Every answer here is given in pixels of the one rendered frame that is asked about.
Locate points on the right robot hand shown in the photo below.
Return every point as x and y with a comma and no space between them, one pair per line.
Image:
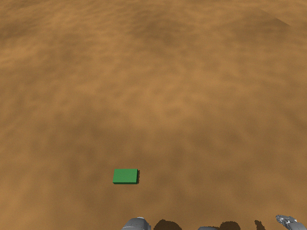
290,223

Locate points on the small box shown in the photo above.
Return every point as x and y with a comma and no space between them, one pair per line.
125,176

